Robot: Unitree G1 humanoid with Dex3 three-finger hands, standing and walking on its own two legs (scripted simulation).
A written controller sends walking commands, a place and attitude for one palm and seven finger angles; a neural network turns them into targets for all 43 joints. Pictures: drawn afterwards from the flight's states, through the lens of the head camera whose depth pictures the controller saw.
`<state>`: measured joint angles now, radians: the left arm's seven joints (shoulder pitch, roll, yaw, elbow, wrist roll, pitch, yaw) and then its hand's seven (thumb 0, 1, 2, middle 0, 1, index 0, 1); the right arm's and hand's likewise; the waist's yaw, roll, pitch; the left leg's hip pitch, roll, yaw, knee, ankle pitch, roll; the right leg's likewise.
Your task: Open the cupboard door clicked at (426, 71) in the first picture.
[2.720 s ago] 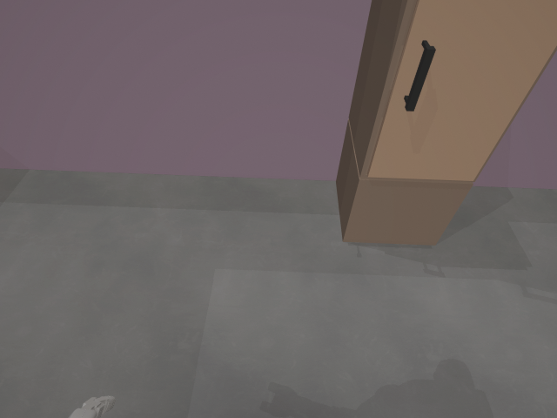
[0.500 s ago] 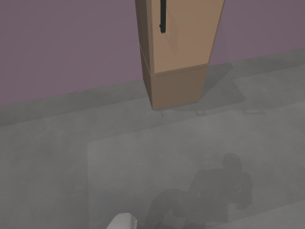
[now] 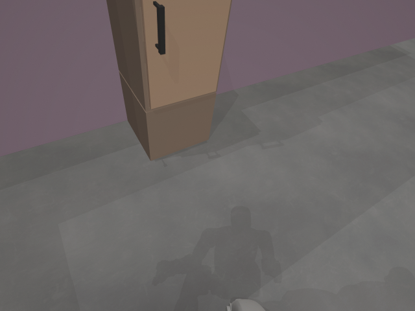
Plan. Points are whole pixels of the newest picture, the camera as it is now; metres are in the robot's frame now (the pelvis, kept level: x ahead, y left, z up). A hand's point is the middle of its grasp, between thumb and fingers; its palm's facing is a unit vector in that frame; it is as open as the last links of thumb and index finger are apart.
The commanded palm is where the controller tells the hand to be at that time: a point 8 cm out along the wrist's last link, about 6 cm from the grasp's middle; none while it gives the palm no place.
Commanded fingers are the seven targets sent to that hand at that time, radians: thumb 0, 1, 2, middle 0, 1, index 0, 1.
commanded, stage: walk to a spot facing it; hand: left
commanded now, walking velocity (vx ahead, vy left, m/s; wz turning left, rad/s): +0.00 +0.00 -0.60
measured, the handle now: (158, 28) +1.01 +0.27 +0.04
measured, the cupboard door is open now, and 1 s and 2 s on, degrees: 0 0 0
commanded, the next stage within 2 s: none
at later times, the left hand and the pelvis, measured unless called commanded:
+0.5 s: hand (162, 303) +0.16 +0.10 -0.15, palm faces -0.30 -0.92 -0.25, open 7.4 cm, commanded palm none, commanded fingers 0.00 0.90 0.90 -0.20 -0.30 -0.20 -0.30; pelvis -0.01 -0.05 -0.01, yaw -19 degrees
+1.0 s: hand (156, 261) +0.26 +0.13 -0.19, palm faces -0.49 -0.86 -0.15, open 7.4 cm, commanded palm none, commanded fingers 0.00 0.90 0.90 -0.20 -0.30 -0.20 -0.30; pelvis +0.17 -0.05 -0.01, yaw -36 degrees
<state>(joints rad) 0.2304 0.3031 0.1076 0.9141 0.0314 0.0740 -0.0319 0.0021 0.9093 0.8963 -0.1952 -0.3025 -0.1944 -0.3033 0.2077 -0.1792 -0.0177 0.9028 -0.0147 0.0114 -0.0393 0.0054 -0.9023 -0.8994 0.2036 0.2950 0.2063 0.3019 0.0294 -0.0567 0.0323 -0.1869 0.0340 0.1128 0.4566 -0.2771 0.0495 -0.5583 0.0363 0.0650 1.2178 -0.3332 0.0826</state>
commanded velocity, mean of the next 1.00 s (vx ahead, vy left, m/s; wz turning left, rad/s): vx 0.23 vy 0.00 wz -0.58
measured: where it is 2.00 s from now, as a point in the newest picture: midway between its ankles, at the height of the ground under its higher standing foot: (264, 266)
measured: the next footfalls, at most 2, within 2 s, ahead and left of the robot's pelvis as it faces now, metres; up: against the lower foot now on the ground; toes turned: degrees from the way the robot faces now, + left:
right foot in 0.36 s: -0.02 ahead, -0.15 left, +0.00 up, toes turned -20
left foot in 0.86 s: +0.27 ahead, -0.01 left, +0.00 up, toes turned -24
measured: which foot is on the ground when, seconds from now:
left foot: down 0.00-0.36, up 0.38-0.84, down 0.86-1.00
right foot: up 0.00-0.34, down 0.36-0.86, up 0.88-1.00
